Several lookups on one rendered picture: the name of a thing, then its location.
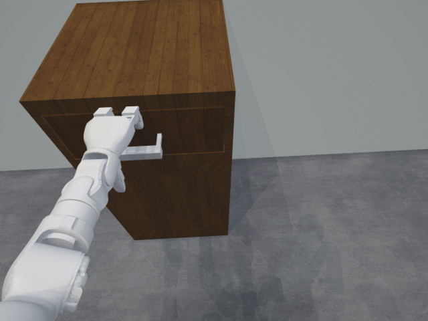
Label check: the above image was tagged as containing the left robot hand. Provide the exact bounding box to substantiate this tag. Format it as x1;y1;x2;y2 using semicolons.
84;106;144;193

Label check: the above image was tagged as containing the drawer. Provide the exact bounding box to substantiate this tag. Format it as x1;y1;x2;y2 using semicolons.
43;106;223;158

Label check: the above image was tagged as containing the left robot forearm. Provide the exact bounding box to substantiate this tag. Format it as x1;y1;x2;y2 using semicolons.
1;148;120;301

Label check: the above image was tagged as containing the handle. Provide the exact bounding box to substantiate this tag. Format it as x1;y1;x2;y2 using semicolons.
119;133;163;161

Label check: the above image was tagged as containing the cabinet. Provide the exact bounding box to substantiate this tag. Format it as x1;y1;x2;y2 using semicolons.
19;0;235;240

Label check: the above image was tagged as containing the robot left upper arm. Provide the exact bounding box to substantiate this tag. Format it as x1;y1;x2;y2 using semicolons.
0;242;90;321

